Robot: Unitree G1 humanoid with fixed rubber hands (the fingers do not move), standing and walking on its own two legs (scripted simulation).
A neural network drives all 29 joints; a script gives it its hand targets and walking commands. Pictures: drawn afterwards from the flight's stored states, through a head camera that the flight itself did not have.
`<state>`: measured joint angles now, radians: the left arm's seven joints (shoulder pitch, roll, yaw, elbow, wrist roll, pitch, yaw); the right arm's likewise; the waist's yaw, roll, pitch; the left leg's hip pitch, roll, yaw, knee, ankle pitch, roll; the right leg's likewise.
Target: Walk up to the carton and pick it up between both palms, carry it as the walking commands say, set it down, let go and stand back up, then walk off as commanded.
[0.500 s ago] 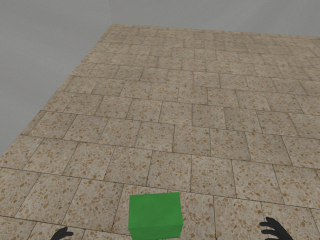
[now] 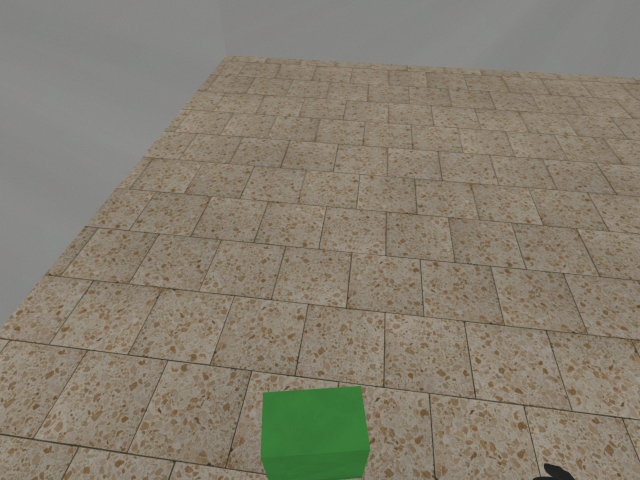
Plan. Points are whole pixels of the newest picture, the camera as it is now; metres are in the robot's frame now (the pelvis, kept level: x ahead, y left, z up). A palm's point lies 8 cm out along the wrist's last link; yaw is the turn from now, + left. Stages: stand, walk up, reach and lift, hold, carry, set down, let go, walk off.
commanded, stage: stand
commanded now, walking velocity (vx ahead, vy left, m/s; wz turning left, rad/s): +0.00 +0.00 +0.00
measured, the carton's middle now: (314, 436) +0.40 +0.03 -0.65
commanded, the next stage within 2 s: walk off in 0.92 s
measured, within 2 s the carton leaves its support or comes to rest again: neither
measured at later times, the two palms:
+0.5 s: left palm out of the picture +0.08 +0.31 -0.10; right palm out of the picture +0.09 -0.31 -0.09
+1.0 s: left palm out of the picture +0.07 +0.31 -0.10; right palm out of the picture +0.09 -0.31 -0.09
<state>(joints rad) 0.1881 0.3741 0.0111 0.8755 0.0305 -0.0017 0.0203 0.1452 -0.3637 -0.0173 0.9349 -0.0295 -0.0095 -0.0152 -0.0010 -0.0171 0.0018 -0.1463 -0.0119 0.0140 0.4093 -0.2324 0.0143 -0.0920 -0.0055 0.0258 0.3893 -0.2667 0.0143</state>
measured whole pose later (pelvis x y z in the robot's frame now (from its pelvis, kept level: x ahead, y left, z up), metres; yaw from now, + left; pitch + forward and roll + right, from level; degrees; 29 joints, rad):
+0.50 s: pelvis -0.01 +0.00 +0.00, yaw +0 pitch -2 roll +0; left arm 0.16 0.39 0.01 0.97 0.02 -0.01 0.01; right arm 0.13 -0.38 -0.01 1.02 -0.02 -0.02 -0.01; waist 0.00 -0.01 0.01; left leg -0.13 -0.01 0.01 0.37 -0.19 0.01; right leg -0.08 -0.01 0.02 0.34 -0.23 0.01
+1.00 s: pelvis -0.01 +0.00 +0.00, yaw +1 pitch -2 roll +0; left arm 0.14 0.39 0.00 1.01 0.02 -0.01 0.01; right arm 0.11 -0.39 0.00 1.05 -0.01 -0.02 -0.01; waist 0.00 -0.01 0.02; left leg -0.13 -0.02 0.00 0.35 -0.18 0.02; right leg -0.07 -0.01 0.01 0.32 -0.22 0.01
